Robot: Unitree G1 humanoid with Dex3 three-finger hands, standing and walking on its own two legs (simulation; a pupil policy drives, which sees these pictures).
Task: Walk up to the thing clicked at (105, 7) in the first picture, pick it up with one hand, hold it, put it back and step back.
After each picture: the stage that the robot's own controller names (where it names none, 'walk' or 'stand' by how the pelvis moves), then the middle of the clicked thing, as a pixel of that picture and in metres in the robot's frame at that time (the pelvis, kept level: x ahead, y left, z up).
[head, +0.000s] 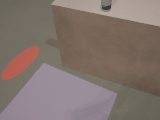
stand; (106, 0) +0.94 -0.12 -0.02
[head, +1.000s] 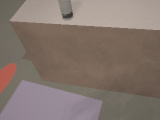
walk; (66, 8) +0.82 +0.16 +0.00
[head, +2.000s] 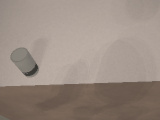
walk; (25, 63) +0.41 +0.26 +0.00
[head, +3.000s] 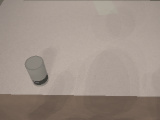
stand; (37, 71) +0.39 +0.21 -0.01
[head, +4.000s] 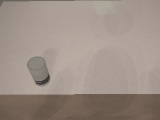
stand; (39, 72) +0.40 +0.20 -0.02
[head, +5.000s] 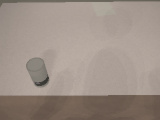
stand; (38, 73) +0.39 +0.20 -0.02
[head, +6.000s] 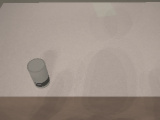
stand; (39, 74) +0.39 +0.20 -0.02
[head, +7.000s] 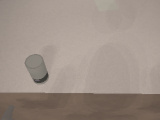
rise first; (37, 70) +0.39 +0.21 -0.02
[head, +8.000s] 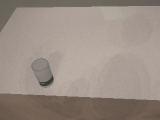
go down; (43, 73) +0.39 +0.22 -0.02
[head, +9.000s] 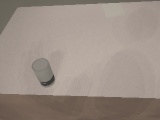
go down; (44, 73) +0.39 +0.22 -0.02
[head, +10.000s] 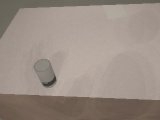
go down; (46, 73) +0.39 +0.22 -0.02
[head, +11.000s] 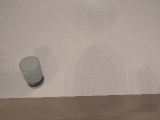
go down; (32, 73) +0.38 +0.20 -0.01
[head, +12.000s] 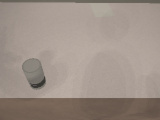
approach; (35, 74) +0.39 +0.20 -0.01
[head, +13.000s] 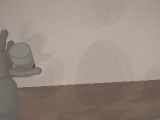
close; (23, 61) +0.40 +0.21 +0.03
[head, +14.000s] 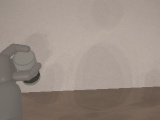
lift; (27, 68) +0.37 +0.20 +0.03
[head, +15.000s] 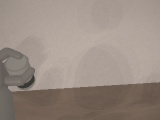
lift; (21, 72) +0.35 +0.21 +0.04
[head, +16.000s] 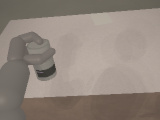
lift; (42, 60) +0.34 +0.15 +0.16
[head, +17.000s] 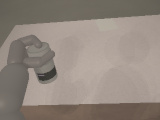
hold; (43, 63) +0.33 +0.15 +0.16
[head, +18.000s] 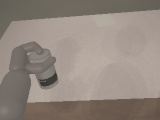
hold; (44, 69) +0.33 +0.15 +0.13
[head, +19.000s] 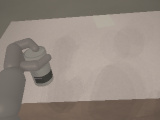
crouch; (39, 66) +0.34 +0.17 +0.14
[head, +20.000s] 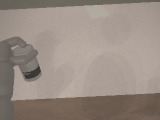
lower; (28, 63) +0.39 +0.21 +0.08
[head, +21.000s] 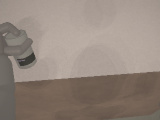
lower; (21, 49) +0.44 +0.21 +0.06
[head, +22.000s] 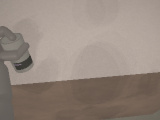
lower; (18, 53) +0.42 +0.21 +0.06
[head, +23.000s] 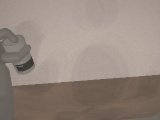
lower; (19, 55) +0.41 +0.21 +0.05
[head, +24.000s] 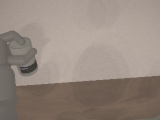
loosen; (24, 57) +0.41 +0.20 +0.05
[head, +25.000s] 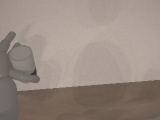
withdraw; (24, 65) +0.38 +0.20 +0.04
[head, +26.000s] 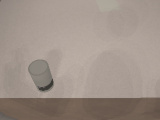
sink last; (42, 76) +0.35 +0.19 +0.02
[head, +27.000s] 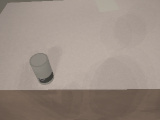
stand; (42, 69) +0.39 +0.20 +0.02
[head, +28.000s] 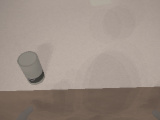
stand; (32, 68) +0.38 +0.21 +0.03
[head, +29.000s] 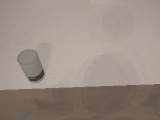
stand; (32, 67) +0.38 +0.21 +0.04
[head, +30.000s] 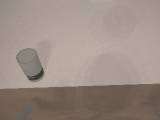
stand; (31, 66) +0.38 +0.21 +0.04
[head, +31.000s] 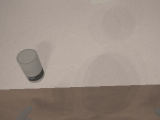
stand; (31, 66) +0.38 +0.21 +0.04
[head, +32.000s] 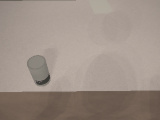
stand; (39, 71) +0.39 +0.20 +0.00
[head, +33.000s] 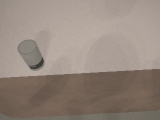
walk; (32, 56) +0.42 +0.22 -0.01
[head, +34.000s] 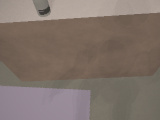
walk; (41, 2) +0.70 +0.24 +0.01
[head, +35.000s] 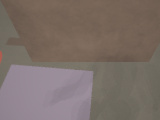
stand; out of the picture +0.98 +0.18 +0.00
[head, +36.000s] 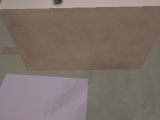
stand; out of the picture +0.98 +0.20 -0.02
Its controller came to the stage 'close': yes
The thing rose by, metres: 0.21
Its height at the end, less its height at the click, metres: +0.00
